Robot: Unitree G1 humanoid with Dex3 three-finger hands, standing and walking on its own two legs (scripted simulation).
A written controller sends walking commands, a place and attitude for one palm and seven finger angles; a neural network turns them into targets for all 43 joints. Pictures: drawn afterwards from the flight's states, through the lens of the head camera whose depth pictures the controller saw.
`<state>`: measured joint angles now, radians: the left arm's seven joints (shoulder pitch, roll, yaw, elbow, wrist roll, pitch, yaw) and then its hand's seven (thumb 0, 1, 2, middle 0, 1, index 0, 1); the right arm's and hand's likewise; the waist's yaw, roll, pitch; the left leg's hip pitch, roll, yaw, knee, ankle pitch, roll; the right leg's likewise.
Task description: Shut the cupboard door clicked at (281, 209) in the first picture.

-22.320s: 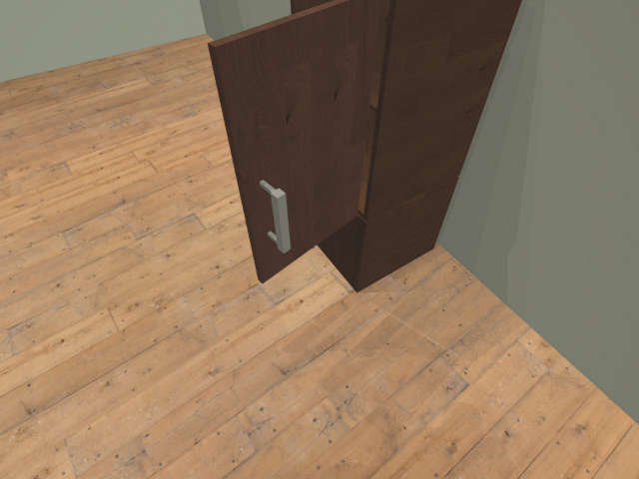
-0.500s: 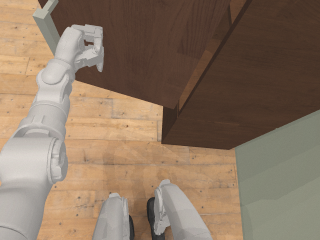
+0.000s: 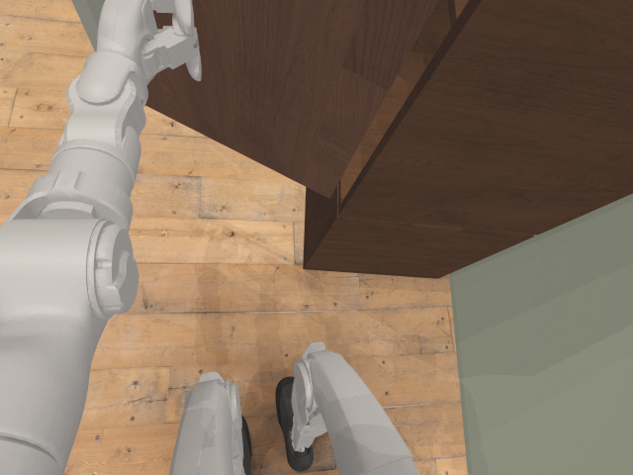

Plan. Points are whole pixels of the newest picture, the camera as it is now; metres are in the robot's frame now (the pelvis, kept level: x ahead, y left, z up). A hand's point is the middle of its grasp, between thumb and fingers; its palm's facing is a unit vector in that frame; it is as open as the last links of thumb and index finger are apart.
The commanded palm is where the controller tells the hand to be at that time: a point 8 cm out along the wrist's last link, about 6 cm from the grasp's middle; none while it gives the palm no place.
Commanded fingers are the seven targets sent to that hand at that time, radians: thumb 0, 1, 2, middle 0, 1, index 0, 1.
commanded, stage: pull the fist back off the door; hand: left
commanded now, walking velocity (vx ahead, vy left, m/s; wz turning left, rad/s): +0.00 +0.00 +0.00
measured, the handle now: out of the picture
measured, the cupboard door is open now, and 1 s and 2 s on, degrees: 67 66 66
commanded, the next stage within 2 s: draw the hand back to the body in 0.80 s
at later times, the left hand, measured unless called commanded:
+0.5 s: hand (211, 82) +0.54 +0.04 +0.07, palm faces +0.02 -1.00 -0.05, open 3.1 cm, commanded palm +0.50 +0.09 +0.07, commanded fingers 0.00 0.90 0.90 -1.30 -1.50 -1.30 -1.50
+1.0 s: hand (213, 119) +0.49 +0.05 +0.07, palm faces +0.02 -1.00 -0.05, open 3.1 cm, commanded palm +0.44 +0.11 +0.09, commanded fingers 0.00 0.90 0.90 -1.30 -1.50 -1.30 -1.50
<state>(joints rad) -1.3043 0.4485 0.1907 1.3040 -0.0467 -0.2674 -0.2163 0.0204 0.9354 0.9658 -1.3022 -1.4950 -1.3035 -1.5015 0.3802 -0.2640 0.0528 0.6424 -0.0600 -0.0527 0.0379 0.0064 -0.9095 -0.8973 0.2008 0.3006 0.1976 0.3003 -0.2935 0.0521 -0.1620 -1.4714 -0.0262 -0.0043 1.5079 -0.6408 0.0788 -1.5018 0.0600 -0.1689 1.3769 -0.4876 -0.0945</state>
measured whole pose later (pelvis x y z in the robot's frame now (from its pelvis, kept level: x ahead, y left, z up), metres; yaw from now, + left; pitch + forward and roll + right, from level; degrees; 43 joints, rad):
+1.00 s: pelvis +0.01 -0.02 +0.04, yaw +2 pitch +28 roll +0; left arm -0.81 0.13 0.12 1.10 0.03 -0.63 0.20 0.01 0.90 0.90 -1.30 -1.50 -1.30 -1.50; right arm 0.26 -0.23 0.00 0.62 -0.06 0.04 0.11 0.01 -0.91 -0.90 0.20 0.30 0.20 0.30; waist -0.16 0.03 -0.18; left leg -1.21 -0.05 0.04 1.32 -0.60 0.06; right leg -1.28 0.05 -0.10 1.27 -0.48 -0.11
